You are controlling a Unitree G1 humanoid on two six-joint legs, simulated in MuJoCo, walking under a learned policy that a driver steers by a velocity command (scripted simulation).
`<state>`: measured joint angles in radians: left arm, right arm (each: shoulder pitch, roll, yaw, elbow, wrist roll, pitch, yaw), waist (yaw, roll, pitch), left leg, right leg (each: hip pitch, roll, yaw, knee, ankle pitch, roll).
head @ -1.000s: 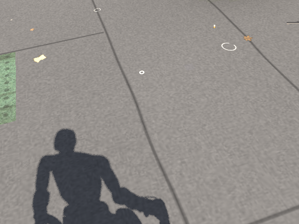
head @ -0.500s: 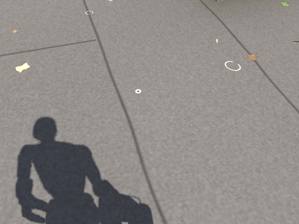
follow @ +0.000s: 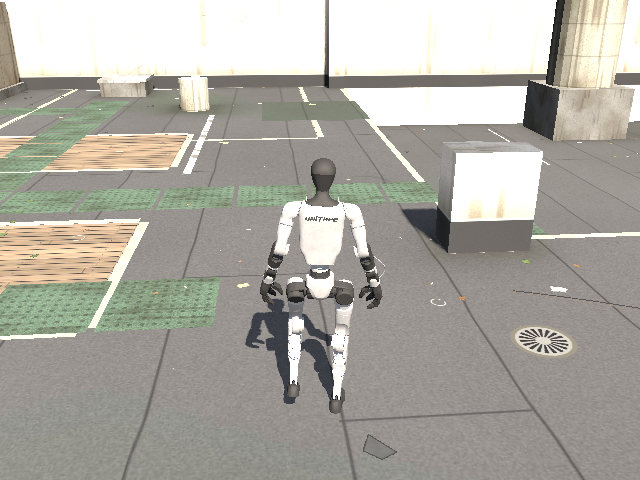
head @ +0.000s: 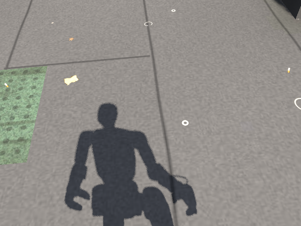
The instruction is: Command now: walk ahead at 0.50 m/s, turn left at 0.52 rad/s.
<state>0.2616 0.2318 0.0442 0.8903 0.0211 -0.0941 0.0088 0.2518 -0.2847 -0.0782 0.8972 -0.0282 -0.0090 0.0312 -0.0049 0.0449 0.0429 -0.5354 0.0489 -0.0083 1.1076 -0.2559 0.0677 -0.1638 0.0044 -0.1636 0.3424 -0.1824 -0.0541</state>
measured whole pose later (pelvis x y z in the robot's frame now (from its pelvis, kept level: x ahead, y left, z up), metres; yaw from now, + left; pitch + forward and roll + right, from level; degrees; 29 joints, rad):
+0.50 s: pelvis +0.17 +0.05 -0.01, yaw +16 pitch +1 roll -1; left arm 0.15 0.25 0.05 0.81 0.03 0.02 0.02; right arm 0.19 -0.25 -0.07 0.82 -0.01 0.01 0.00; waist -0.01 -0.03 0.11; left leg -0.35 -0.12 0.01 0.44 -0.09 0.13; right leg -0.54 -0.07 0.02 1.13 -0.39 0.04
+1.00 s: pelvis +0.22 +0.02 +0.00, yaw +20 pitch -1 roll +0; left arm 0.25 0.20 0.02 0.94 0.01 -0.01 0.03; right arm 0.22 -0.22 -0.02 0.96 -0.01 0.01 -0.01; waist -0.02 0.03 0.01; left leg -0.22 -0.09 -0.07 0.35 -0.11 0.06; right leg -0.12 0.03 0.00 0.38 -0.24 -0.03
